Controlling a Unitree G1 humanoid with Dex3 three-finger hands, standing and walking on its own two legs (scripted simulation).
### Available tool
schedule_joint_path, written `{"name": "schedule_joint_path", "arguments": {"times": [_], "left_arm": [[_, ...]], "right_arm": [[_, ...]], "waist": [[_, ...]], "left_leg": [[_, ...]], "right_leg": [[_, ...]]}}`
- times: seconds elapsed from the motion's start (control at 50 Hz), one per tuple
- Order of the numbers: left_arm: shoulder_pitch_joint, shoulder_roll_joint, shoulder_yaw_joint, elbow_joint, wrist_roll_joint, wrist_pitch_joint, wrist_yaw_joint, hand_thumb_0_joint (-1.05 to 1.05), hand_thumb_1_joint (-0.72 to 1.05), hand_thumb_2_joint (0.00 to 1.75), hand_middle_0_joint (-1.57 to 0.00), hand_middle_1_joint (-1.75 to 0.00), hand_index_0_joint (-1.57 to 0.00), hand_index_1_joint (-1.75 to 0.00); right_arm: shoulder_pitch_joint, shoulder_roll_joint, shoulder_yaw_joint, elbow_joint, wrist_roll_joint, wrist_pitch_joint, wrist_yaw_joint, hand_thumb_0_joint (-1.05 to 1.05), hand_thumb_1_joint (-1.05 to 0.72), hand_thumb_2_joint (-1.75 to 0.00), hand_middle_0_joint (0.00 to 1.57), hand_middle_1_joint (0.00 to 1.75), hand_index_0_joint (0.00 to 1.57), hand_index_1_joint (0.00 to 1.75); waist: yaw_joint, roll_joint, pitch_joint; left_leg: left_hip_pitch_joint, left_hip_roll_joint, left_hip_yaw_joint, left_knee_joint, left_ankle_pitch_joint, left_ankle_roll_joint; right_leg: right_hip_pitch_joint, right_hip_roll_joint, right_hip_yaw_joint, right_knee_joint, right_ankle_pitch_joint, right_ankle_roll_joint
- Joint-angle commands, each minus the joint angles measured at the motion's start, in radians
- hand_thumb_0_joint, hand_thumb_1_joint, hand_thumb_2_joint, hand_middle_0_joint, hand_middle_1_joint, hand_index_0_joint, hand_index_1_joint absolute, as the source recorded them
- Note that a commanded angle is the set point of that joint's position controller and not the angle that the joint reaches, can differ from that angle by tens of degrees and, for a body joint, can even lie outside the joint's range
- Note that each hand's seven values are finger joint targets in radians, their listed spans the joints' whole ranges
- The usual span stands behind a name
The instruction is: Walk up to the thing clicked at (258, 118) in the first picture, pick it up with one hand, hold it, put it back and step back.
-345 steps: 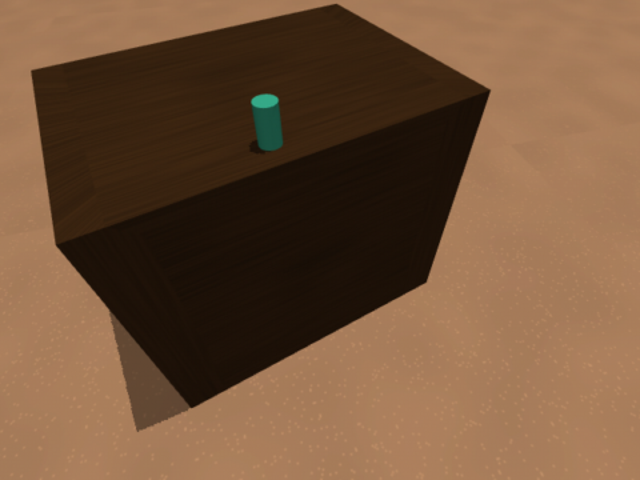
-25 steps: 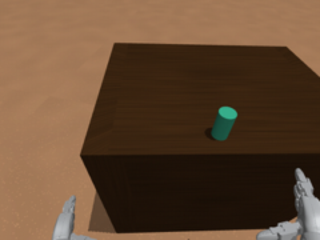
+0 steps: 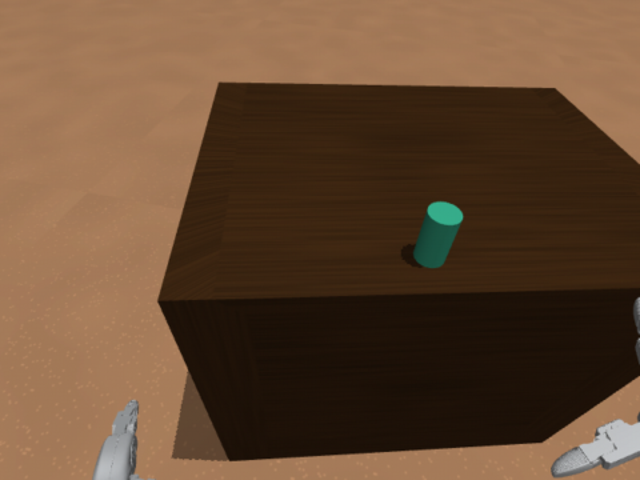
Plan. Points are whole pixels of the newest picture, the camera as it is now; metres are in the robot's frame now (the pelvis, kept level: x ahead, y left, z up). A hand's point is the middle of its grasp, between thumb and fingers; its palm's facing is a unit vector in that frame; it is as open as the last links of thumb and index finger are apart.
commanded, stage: rise first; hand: right
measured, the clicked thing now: (436, 235) +0.44 -0.17 +0.07
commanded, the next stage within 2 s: go down in 0.74 s
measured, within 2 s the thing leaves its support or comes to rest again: neither
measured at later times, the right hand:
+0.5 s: hand (625, 361) +0.18 -0.25 +0.17, palm faces +0.36 +0.83 -0.42, open 17.6 cm
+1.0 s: hand (636, 358) +0.18 -0.25 +0.18, palm faces +0.38 +0.83 -0.41, open 17.6 cm
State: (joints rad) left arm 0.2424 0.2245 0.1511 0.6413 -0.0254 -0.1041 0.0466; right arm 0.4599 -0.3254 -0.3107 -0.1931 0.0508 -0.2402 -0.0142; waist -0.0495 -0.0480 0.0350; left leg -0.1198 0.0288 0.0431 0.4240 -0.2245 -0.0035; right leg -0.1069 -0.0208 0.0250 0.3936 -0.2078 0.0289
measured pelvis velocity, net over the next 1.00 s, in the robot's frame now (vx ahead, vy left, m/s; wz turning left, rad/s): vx -0.01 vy -0.01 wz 0.01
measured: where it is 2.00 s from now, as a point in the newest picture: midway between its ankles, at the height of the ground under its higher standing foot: outside the picture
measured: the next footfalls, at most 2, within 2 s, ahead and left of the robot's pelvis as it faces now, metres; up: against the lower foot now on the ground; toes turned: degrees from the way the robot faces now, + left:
none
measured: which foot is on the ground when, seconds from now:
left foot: down 0.00-1.00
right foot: down 0.00-1.00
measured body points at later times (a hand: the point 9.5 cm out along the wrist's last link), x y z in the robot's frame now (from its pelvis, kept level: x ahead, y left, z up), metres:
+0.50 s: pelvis -0.01 -0.01 +0.00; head -0.03 +0.01 +0.45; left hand +0.15 +0.26 -0.08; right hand +0.16 -0.30 +0.19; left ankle +0.01 +0.12 -0.74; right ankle +0.01 -0.14 -0.74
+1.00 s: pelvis -0.01 -0.01 +0.00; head -0.04 +0.01 +0.45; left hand +0.15 +0.26 -0.09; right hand +0.15 -0.29 +0.20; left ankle +0.01 +0.12 -0.74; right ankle +0.01 -0.14 -0.74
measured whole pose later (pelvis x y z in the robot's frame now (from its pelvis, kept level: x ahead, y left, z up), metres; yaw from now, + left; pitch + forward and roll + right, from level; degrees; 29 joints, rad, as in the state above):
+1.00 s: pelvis -0.01 -0.01 +0.00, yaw +0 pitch -5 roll +0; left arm 0.22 0.20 0.19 0.69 -0.01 -0.12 0.03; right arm 0.41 -0.32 -0.40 -0.30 0.05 -0.41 0.03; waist -0.04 -0.03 0.03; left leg -0.13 0.04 0.03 0.44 -0.21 -0.01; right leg -0.12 -0.01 0.02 0.42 -0.21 0.02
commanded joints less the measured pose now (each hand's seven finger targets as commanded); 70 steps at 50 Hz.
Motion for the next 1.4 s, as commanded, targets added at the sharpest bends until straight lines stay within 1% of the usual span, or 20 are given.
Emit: {"name": "schedule_joint_path", "arguments": {"times": [0.0, 0.14, 0.26, 0.3, 0.44, 0.48, 0.58, 0.64, 0.76, 0.84, 0.86, 0.9, 0.96, 1.0, 1.04, 1.08, 1.14, 1.22, 1.28, 1.38], "left_arm": [[-0.096, 0.136, 0.049, -0.164, 0.003, -0.062, 0.003, 0.0, -0.57, 0.04, -0.05, -0.04, -0.04, -0.06], [-0.09, 0.103, 0.029, -0.154, 0.002, -0.075, -0.006, 0.0, -0.57, 0.04, -0.05, -0.05, -0.04, -0.06], [-0.12, 0.156, 0.082, -0.174, 0.004, -0.078, 0.0, 0.0, -0.56, 0.05, -0.05, -0.05, -0.04, -0.06], [-0.122, 0.102, 0.035, -0.177, 0.002, -0.077, -0.006, 0.0, -0.56, 0.05, -0.06, -0.05, -0.04, -0.06], [-0.096, 0.112, 0.053, -0.158, -0.002, -0.078, -0.01, 0.0, -0.56, 0.06, -0.06, -0.05, -0.05, -0.06], [-0.09, 0.158, 0.1, -0.173, 0.0, -0.081, -0.005, 0.0, -0.56, 0.06, -0.06, -0.05, -0.05, -0.06], [-0.088, 0.107, 0.056, -0.168, -0.004, -0.081, -0.013, 0.0, -0.56, 0.07, -0.06, -0.05, -0.05, -0.06], [-0.097, 0.154, 0.104, -0.184, 0.0, -0.083, -0.007, 0.0, -0.56, 0.07, -0.06, -0.06, -0.05, -0.07], [-0.089, 0.098, 0.061, -0.167, -0.003, -0.077, -0.013, 0.0, -0.56, 0.08, -0.06, -0.06, -0.05, -0.07], [-0.102, 0.154, 0.104, -0.184, -0.002, -0.073, -0.01, 0.0, -0.5, 0.01, -0.05, -0.05, -0.07, -0.03], [-0.132, 0.072, 0.041, -0.169, 0.017, -0.08, -0.023, 0.0, -0.54, 0.04, -0.05, -0.06, -0.06, -0.05], [-0.121, 0.114, 0.089, -0.111, 0.017, -0.073, -0.014, 0.0, -0.54, 0.04, -0.05, -0.05, -0.06, -0.05], [-0.17, 0.141, 0.11, -0.086, 0.026, -0.073, -0.007, 0.0, -0.54, 0.03, -0.05, -0.05, -0.06, -0.04], [-0.182, 0.138, 0.106, -0.052, 0.025, -0.075, 0.002, 0.0, -0.53, 0.02, -0.05, -0.05, -0.06, -0.04], [-0.22, 0.051, 0.015, -0.055, 0.021, -0.075, 0.006, 0.0, -0.54, 0.03, -0.05, -0.05, -0.06, -0.04], [-0.246, 0.043, -0.006, -0.047, 0.017, -0.074, 0.025, 0.0, -0.55, 0.04, -0.05, -0.05, -0.05, -0.05], [-0.215, 0.129, 0.039, -0.008, 0.017, -0.074, 0.063, 0.0, -0.54, 0.03, -0.05, -0.05, -0.05, -0.04], [-0.199, 0.14, 0.012, -0.044, 0.014, -0.085, 0.089, 0.0, -0.54, 0.03, -0.05, -0.05, -0.05, -0.04], [-0.136, 0.073, -0.058, -0.027, 0.003, -0.093, 0.094, 0.0, -0.54, 0.04, -0.05, -0.05, -0.05, -0.04], [-0.173, 0.158, -0.021, -0.026, 0.004, -0.107, 0.105, 0.0, -0.55, 0.05, -0.05, -0.05, -0.05, -0.05]], "right_arm": [[-0.102, -0.198, -0.128, -0.235, 0.013, -0.09, -0.017, 0.0, 0.61, -0.01, 0.05, 0.05, 0.05, 0.05], [-0.118, -0.188, -0.134, -0.272, 0.017, -0.124, -0.012, 0.0, 0.6, -0.02, 0.05, 0.05, 0.05, 0.05], [-0.113, -0.197, -0.152, -0.285, 0.017, -0.136, -0.01, 0.0, 0.58, -0.03, 0.05, 0.05, 0.05, 0.05], [-0.12, -0.198, -0.156, -0.287, 0.015, -0.145, -0.011, 0.0, 0.58, -0.03, 0.05, 0.05, 0.05, 0.05], [-0.125, -0.204, -0.159, -0.32, 0.016, -0.157, -0.008, 0.0, 0.58, -0.03, 0.05, 0.05, 0.05, 0.05], [-0.133, -0.207, -0.17, -0.311, 0.018, -0.157, -0.008, 0.0, 0.59, -0.03, 0.05, 0.05, 0.05, 0.05], [-0.131, -0.192, -0.158, -0.337, 0.024, -0.164, -0.001, 0.0, 0.59, -0.04, 0.05, 0.06, 0.05, 0.06], [-0.147, -0.219, -0.189, -0.345, 0.023, -0.165, -0.003, 0.0, 0.58, -0.04, 0.05, 0.06, 0.05, 0.06], [-0.141, -0.199, -0.176, -0.361, 0.025, -0.172, 0.0, 0.0, 0.58, -0.05, 0.05, 0.06, 0.05, 0.06], [-0.112, -0.204, -0.179, -0.327, 0.022, -0.168, 0.0, 0.0, 0.52, -0.03, 0.05, 0.05, 0.06, 0.05], [-0.099, -0.086, -0.123, -0.305, 0.01, -0.209, 0.013, 0.0, 0.56, -0.03, 0.05, 0.05, 0.06, 0.05], [-0.122, -0.193, -0.22, -0.276, 0.014, -0.232, 0.009, 0.0, 0.57, -0.04, 0.04, 0.05, 0.05, 0.05], [-0.229, -0.222, -0.234, -0.292, 0.02, -0.244, 0.017, 0.0, 0.59, -0.05, 0.03, 0.06, 0.05, 0.06], [-0.298, -0.221, -0.225, -0.254, 0.03, -0.236, 0.03, 0.0, 0.6, -0.04, 0.03, 0.05, 0.05, 0.05], [-0.359, -0.222, -0.205, -0.222, 0.036, -0.223, 0.052, 0.0, 0.6, -0.04, 0.03, 0.06, 0.05, 0.06], [-0.432, -0.255, -0.214, -0.156, 0.05, -0.193, 0.081, 0.0, 0.58, -0.05, 0.03, 0.06, 0.05, 0.06], [-0.529, -0.319, -0.231, -0.022, 0.079, -0.129, 0.14, 0.0, 0.55, -0.05, 0.04, 0.05, 0.05, 0.05], [-0.661, -0.416, -0.293, 0.073, 0.125, -0.067, 0.218, 0.0, 0.57, -0.04, 0.05, 0.05, 0.06, 0.05], [-0.694, -0.41, -0.288, 0.144, 0.166, -0.022, 0.283, 0.0, 0.55, -0.03, 0.06, 0.04, 0.06, 0.04], [-0.777, -0.446, -0.282, 0.211, 0.201, 0.051, 0.356, 0.0, 0.61, -0.02, 0.05, 0.04, 0.05, 0.04]], "waist": [[0.0, 0.02, -0.012], [-0.01, 0.025, -0.023], [-0.002, 0.037, -0.054], [-0.015, 0.028, -0.049], [-0.012, -0.019, -0.018], [0.002, 0.016, -0.036], [-0.007, 0.015, -0.011], [-0.003, 0.017, -0.048], [-0.011, 0.02, -0.031], [-0.005, 0.048, -0.025], [0.019, 0.122, -0.041], [0.0, 0.061, -0.04], [0.016, -0.007, -0.047], [0.031, -0.004, -0.056], [0.023, -0.012, -0.042], [0.026, -0.002, -0.092], [0.048, -0.01, -0.081], [0.035, 0.003, -0.156], [0.026, -0.006, -0.144], [0.021, -0.049, -0.155]], "left_leg": [[-0.025, -0.015, 0.027, -0.106, 0.008, 0.004], [-0.012, -0.016, 0.031, -0.102, 0.019, 0.005], [0.0, -0.017, 0.03, -0.096, 0.064, 0.004], [0.01, -0.017, 0.03, -0.099, 0.056, 0.006], [-0.003, -0.025, 0.035, -0.098, 0.016, 0.013], [-0.006, -0.024, 0.036, -0.098, 0.025, 0.009], [-0.008, -0.023, 0.035, -0.102, 0.021, 0.008], [0.003, -0.02, 0.033, -0.101, 0.031, 0.007], [0.004, -0.017, 0.029, -0.099, 0.065, 0.006], [0.003, -0.02, 0.031, -0.106, 0.028, 0.005], [-0.03, -0.039, 0.031, -0.084, 0.033, -0.008], [-0.038, -0.025, 0.018, -0.084, 0.014, -0.006], [-0.062, -0.02, 0.004, -0.083, -0.015, -0.003], [-0.068, -0.027, 0.011, -0.077, -0.01, -0.003], [-0.074, -0.019, 0.001, -0.088, -0.021, -0.005], [-0.055, -0.015, -0.007, -0.091, 0.001, -0.008], [-0.072, -0.015, -0.004, -0.095, -0.01, -0.012], [-0.039, -0.016, 0.011, -0.08, 0.036, -0.01], [-0.044, -0.017, 0.015, -0.071, 0.071, -0.007], [-0.061, -0.026, 0.021, -0.049, 0.114, 0.007]], "right_leg": [[-0.032, 0.037, -0.058, -0.074, 0.032, -0.047], [-0.031, 0.039, -0.057, -0.072, 0.048, -0.046], [-0.009, 0.035, -0.055, -0.067, 0.084, -0.047], [-0.016, 0.037, -0.055, -0.067, 0.083, -0.046], [-0.034, 0.029, -0.05, -0.089, 0.042, -0.04], [-0.015, 0.029, -0.052, -0.084, 0.05, -0.043], [-0.029, 0.033, -0.056, -0.079, 0.048, -0.045], [-0.01, 0.034, -0.054, -0.076, 0.058, -0.045], [-0.011, 0.038, -0.058, -0.066, 0.093, -0.046], [-0.017, 0.035, -0.055, -0.076, 0.056, -0.047], [-0.015, 0.031, -0.036, -0.056, 0.046, -0.046], [-0.031, 0.043, -0.041, -0.049, 0.025, -0.045], [-0.046, 0.048, -0.044, -0.048, -0.014, -0.042], [-0.04, 0.041, -0.034, -0.051, -0.024, -0.042], [-0.05, 0.046, -0.036, -0.041, -0.026, -0.041], [-0.034, 0.047, -0.035, -0.035, -0.008, -0.042], [-0.038, 0.044, -0.027, -0.051, -0.034, -0.044], [-0.017, 0.04, -0.017, -0.051, 0.013, -0.043], [-0.018, 0.041, -0.02, -0.047, 0.049, -0.043], [-0.03, 0.029, -0.015, -0.047, 0.089, -0.035]]}}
